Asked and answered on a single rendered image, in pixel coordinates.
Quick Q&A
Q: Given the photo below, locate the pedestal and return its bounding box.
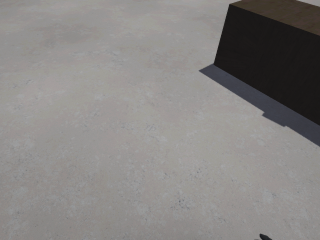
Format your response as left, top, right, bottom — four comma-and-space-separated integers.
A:
213, 0, 320, 126

